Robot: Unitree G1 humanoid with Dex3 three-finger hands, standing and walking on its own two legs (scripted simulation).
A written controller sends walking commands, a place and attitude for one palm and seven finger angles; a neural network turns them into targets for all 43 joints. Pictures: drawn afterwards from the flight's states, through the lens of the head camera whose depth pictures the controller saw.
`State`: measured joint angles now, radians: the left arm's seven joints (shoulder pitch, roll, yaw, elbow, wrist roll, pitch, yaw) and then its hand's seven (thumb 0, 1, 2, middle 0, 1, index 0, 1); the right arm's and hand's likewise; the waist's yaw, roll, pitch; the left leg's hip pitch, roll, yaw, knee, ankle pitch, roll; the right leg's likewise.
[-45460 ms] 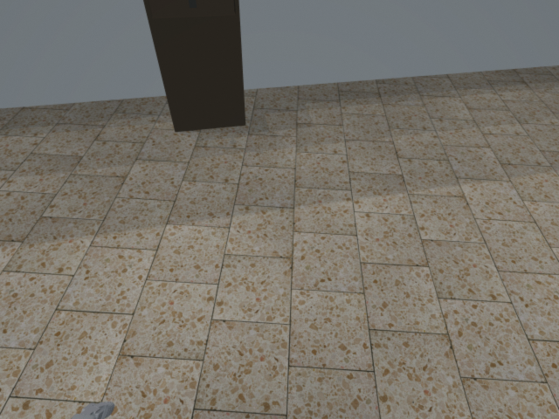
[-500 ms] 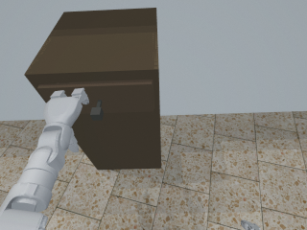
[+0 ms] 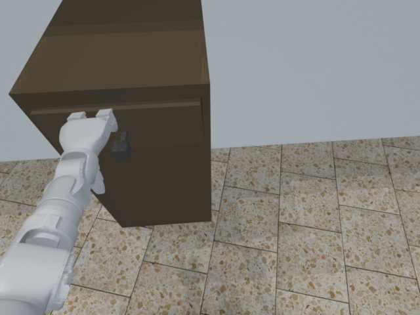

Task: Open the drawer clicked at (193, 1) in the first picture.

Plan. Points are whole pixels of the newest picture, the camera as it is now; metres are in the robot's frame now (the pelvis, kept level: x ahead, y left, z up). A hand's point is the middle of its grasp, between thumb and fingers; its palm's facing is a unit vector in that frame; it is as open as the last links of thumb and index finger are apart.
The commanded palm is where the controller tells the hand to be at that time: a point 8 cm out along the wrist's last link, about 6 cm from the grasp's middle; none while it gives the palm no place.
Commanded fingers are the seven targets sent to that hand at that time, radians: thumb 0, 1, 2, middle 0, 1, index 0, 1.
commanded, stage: move the hooked fingers above the handle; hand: left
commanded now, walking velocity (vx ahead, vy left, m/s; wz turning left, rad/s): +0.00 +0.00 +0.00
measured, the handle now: (123, 143) +0.50 +0.22 -0.02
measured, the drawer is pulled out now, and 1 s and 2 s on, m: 0.02 0.00 0.00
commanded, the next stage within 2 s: none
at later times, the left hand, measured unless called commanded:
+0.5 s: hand (104, 144) +0.46 +0.23 +0.03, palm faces -0.10 -0.03 -0.99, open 13.8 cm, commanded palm +0.45 +0.22 +0.10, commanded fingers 0.00 -0.50 0.30 -0.30 -1.20 -0.30 -1.20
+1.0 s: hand (115, 139) +0.47 +0.21 +0.04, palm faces -0.08 -0.05 -1.00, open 13.8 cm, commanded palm +0.45 +0.22 +0.10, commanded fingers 0.00 -0.50 0.30 -0.30 -1.20 -0.30 -1.20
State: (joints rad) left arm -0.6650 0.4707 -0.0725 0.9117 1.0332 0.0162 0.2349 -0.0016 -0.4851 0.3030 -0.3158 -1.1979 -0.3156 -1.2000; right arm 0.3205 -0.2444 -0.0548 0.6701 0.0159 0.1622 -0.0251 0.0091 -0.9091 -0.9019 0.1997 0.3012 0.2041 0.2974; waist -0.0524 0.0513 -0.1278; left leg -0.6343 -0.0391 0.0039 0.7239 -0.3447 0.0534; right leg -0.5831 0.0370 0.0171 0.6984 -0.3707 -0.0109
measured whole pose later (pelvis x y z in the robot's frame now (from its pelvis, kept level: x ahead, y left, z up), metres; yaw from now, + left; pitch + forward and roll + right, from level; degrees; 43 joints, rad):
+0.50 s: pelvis +0.00 +0.00 +0.00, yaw -1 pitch +16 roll -2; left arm -0.74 0.50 -0.05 1.02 1.04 -0.01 0.23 0.00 -0.48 0.30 -0.33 -1.21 -0.32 -1.20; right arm 0.41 -0.24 -0.05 0.70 0.01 0.15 -0.03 0.01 -0.91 -0.90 0.20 0.30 0.20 0.30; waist -0.10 0.06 -0.15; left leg -0.68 -0.02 0.01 0.74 -0.34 0.05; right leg -0.63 0.05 0.03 0.70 -0.35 -0.01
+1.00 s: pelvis +0.00 -0.01 +0.00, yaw +0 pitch +17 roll -1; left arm -0.76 0.47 -0.07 1.00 1.05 -0.05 0.23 0.00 -0.49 0.30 -0.32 -1.20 -0.32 -1.20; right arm 0.37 -0.25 -0.05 0.68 0.01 0.14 -0.03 0.01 -0.91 -0.90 0.20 0.30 0.20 0.30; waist -0.09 0.05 -0.15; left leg -0.68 -0.02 0.00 0.74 -0.36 0.04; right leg -0.62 0.05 0.01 0.70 -0.37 -0.02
